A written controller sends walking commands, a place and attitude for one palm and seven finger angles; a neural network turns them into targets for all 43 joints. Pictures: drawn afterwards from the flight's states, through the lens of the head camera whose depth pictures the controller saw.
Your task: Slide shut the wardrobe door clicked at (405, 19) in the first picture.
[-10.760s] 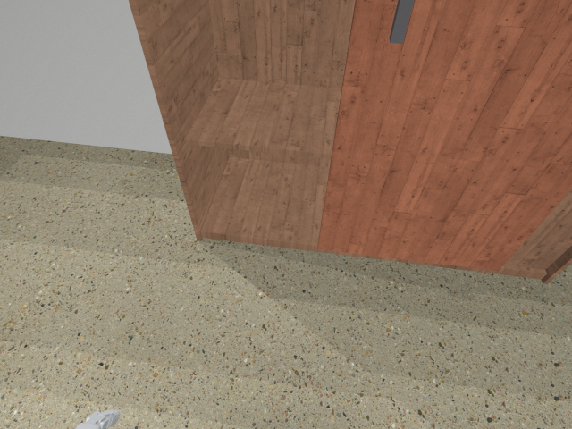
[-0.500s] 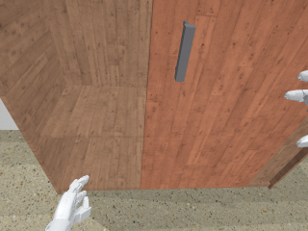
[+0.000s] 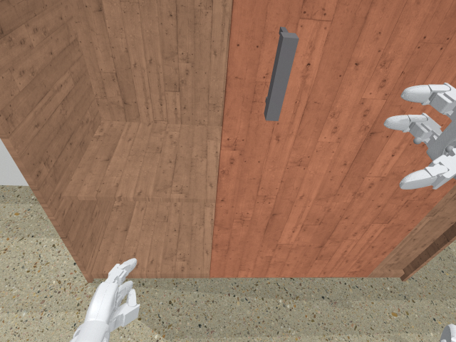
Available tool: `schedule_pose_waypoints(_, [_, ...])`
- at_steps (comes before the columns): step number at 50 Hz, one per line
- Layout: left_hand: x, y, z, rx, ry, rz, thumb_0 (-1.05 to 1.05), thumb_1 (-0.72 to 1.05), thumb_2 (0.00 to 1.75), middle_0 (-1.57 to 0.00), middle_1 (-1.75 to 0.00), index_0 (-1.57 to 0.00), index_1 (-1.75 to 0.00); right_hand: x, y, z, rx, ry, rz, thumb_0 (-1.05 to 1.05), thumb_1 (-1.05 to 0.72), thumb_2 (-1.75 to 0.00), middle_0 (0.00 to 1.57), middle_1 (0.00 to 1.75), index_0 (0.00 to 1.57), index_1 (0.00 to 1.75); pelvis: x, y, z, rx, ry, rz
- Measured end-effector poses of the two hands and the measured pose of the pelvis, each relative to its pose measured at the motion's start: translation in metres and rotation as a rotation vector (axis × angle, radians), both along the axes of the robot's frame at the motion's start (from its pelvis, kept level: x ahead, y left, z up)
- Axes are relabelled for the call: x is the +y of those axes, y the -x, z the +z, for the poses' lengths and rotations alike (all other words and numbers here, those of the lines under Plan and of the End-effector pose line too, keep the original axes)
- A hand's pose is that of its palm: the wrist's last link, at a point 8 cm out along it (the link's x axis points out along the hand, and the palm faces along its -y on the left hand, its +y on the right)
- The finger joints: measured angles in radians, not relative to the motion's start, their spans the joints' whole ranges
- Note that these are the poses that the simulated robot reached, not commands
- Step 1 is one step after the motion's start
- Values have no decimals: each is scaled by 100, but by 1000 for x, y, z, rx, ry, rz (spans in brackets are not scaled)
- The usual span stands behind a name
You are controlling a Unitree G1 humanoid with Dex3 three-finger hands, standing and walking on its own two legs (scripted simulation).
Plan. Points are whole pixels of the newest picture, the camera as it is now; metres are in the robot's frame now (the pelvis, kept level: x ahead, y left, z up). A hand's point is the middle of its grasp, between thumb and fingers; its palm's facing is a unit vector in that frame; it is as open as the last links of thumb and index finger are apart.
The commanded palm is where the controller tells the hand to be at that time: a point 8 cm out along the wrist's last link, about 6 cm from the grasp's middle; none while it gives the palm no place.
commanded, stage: move the hooked fingers beside the handle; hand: right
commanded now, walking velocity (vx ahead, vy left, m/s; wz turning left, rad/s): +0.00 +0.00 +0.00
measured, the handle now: (277, 75) +0.55 -0.07 +0.25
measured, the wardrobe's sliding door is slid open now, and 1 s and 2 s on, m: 0.51 0.51 0.51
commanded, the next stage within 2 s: none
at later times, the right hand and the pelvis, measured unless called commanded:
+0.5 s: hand (371, 117) +0.39 -0.20 +0.26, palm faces -0.01 +1.00 -0.06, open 13.9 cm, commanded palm +0.37 -0.25 +0.26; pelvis +0.02 +0.00 +0.00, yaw +1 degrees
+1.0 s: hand (323, 94) +0.46 -0.14 +0.25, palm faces -0.04 +1.00 -0.03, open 13.9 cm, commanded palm +0.45 -0.20 +0.25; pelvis +0.02 +0.01 +0.00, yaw +2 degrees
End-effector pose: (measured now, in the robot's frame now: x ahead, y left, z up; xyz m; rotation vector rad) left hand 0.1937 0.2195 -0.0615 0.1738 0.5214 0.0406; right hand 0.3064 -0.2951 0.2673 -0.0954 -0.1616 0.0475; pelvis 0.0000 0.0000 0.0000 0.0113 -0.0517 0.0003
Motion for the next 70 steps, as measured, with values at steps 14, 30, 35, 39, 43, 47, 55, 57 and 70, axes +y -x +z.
schedule_pose_waypoints(14, [9,5,-10,78,-9,48,2,90,89,-20,-30,-20,-30,27,-38,-7,37,-26,-15,-1,50,-30,30,120,31,120,-1,-12,1,9,9,13])
schedule_pose_waypoints(30, [24,11,-13,125,-25,97,2,90,89,-20,-30,-20,-30,45,-76,-8,86,-58,-30,-1,50,-30,30,120,31,120,4,-17,2,14,10,14])
schedule_pose_waypoints(35, [29,22,-18,158,-29,117,2,90,89,-20,-30,-20,-30,57,-90,-10,101,-57,-22,-1,50,-30,30,120,30,120,5,-16,2,19,10,15])
schedule_pose_waypoints(39, [34,35,-23,194,-34,138,1,90,89,-20,-30,-20,-30,67,-104,-12,113,-61,-21,-1,50,-30,30,120,30,120,5,-16,2,25,10,19])
schedule_pose_waypoints(43, [38,48,-28,223,-31,160,2,90,89,-20,-30,-20,-30,78,-114,-8,95,-58,-15,-1,50,-30,30,120,30,120,5,-18,3,30,12,25])
schedule_pose_waypoints(47, [42,61,-33,258,-29,184,1,90,89,-20,-30,-20,-30,90,-126,-8,111,-75,-1,-1,50,-30,30,120,30,120,6,-19,3,38,12,30])
schedule_pose_waypoints(55, [50,88,-41,326,-35,233,1,90,89,-20,-30,-20,-30,105,-155,-16,156,-82,-20,-1,50,-30,30,120,30,120,7,-20,3,64,13,41])
schedule_pose_waypoints(57, [53,96,-42,343,-37,247,1,90,89,-20,-30,-20,-30,107,-162,-16,153,-83,-21,-1,50,-30,30,120,30,120,8,-21,2,71,13,44])
schedule_pose_waypoints(70, [64,138,-49,464,-52,306,1,90,89,-20,-30,-20,-30,106,-185,-16,149,-93,-9,-1,50,-30,36,125,36,123,9,-30,2,107,14,56])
